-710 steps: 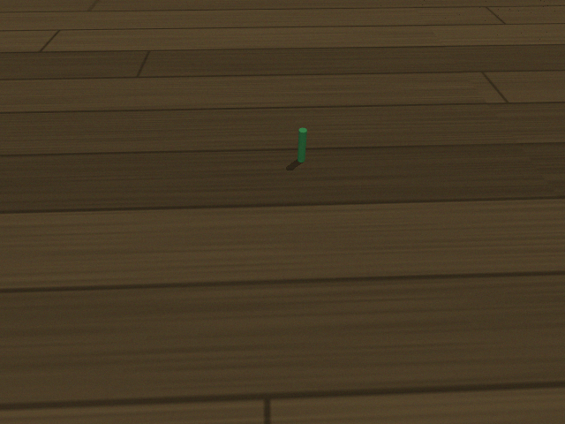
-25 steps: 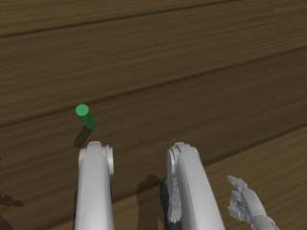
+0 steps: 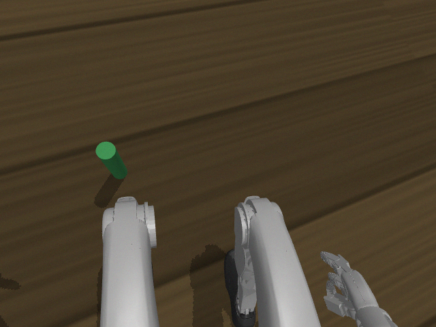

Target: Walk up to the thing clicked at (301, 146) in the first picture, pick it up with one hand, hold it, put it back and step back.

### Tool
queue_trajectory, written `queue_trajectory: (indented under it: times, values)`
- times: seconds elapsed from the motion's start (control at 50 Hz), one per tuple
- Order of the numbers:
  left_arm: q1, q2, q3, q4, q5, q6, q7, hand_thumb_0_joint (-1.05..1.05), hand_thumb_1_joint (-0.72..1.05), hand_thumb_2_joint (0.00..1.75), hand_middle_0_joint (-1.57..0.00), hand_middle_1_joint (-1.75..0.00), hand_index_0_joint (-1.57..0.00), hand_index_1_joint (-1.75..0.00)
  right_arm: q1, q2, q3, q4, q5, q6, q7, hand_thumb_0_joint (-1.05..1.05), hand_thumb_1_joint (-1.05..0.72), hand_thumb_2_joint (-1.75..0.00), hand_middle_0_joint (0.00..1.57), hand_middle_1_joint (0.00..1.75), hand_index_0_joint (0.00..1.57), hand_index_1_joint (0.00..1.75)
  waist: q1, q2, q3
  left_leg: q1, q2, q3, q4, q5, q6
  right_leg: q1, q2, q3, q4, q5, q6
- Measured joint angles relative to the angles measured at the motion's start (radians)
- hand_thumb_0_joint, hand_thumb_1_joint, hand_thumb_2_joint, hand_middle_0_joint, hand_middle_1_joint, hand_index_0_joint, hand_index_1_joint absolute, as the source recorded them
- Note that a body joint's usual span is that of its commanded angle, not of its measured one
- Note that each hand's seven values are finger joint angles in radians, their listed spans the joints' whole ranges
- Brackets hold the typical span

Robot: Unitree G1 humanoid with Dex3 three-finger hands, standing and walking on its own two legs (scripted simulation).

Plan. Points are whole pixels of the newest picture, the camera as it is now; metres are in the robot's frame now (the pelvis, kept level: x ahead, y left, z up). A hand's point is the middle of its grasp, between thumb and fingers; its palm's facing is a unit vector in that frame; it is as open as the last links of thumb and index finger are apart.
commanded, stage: approach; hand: left
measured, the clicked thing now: (113, 162) +0.44 +0.22 -0.29
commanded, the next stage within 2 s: close in in 0.46 s
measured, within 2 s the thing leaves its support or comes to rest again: neither
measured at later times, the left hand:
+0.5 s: hand (40, 159) +0.41 +0.34 -0.17, palm faces +0.08 -1.00 +0.04, open 17.6 cm
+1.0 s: hand (94, 165) +0.42 +0.26 -0.24, palm faces +0.06 -1.00 +0.02, open 17.6 cm
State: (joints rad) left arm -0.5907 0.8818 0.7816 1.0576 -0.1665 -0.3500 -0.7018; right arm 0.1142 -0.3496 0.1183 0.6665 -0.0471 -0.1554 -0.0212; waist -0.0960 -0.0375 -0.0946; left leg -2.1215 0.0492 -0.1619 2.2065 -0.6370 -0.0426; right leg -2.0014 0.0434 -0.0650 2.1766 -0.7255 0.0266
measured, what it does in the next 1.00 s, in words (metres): lowers itself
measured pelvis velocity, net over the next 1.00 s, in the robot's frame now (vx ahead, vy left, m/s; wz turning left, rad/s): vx -0.01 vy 0.01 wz -0.15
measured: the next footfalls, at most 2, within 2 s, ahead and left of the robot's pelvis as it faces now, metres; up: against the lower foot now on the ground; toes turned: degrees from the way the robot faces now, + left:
none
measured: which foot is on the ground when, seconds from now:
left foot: down 0.00-1.00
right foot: down 0.00-1.00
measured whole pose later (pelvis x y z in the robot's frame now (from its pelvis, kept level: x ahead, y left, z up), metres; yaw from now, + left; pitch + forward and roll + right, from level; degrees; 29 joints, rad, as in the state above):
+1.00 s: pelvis -0.01 +0.01 -0.11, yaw -8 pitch +14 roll -13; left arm -0.56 0.75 0.57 1.32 -0.21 -0.96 -0.39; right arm -0.14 -0.38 0.41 0.60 -0.29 -0.06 0.10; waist -0.21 -0.22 0.21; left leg -2.24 0.04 -0.37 2.64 -0.68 -0.07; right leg -2.09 0.13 -0.18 2.49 -0.70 0.07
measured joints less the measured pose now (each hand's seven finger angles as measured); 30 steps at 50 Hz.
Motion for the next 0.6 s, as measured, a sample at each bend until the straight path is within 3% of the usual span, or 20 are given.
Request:
queue_trajectory:
  times: [0.14, 0.3, 0.4, 0.48, 0.6]
  values:
    - [-0.012, 0.023, 0.003, 0.058, -0.031, -0.047, -0.019, -0.01, -0.53, 0.05, -0.06, -0.06, -0.05, -0.07, -0.015, -0.008, 0.017, -0.002, -0.010, -0.008, 0.005, 0.01, -0.90, -0.90, 0.20, 0.30, 0.21, 0.30, -0.009, -0.007, 0.016, -0.024, 0.002, -0.011, 0.035, -0.001, 0.001, -0.023, 0.007, -0.006, 0.029, 0.003, 0.002]
    - [-0.035, 0.002, -0.016, 0.156, -0.101, -0.215, -0.037, -0.01, -0.56, 0.02, -0.07, -0.06, -0.05, -0.07, -0.060, -0.020, 0.069, -0.010, -0.045, -0.027, 0.024, 0.01, -0.90, -0.90, 0.20, 0.30, 0.21, 0.30, -0.032, -0.051, 0.075, -0.077, 0.005, -0.043, 0.136, -0.011, -0.003, -0.071, 0.025, -0.024, 0.114, 0.003, 0.007]
    - [-0.033, -0.022, -0.026, 0.197, -0.098, -0.303, -0.024, -0.01, -0.56, 0.02, -0.07, -0.07, -0.05, -0.07, -0.108, -0.018, 0.113, -0.018, -0.086, -0.015, 0.038, 0.01, -0.90, -0.90, 0.20, 0.30, 0.21, 0.30, -0.055, -0.095, 0.133, -0.110, 0.005, -0.076, 0.221, -0.024, -0.010, -0.097, 0.041, -0.041, 0.180, 0.000, 0.013]
    - [-0.022, -0.035, -0.026, 0.197, -0.073, -0.355, 0.001, -0.01, -0.56, 0.03, -0.07, -0.07, -0.05, -0.08, -0.148, -0.013, 0.150, -0.022, -0.120, 0.010, 0.047, 0.00, -0.90, -0.90, 0.20, 0.30, 0.21, 0.30, -0.072, -0.128, 0.187, -0.127, 0.002, -0.101, 0.283, -0.034, -0.012, -0.108, 0.051, -0.055, 0.227, -0.004, 0.015]
    - [-0.009, -0.052, -0.079, 0.199, -0.064, -0.427, 0.044, -0.01, -0.57, 0.05, -0.07, -0.08, -0.05, -0.09, -0.192, -0.001, 0.199, -0.015, -0.166, 0.045, 0.061, 0.00, -0.91, -0.90, 0.20, 0.30, 0.21, 0.30, -0.088, -0.155, 0.244, -0.138, -0.004, -0.131, 0.347, -0.047, -0.015, -0.111, 0.062, -0.073, 0.272, -0.009, 0.021]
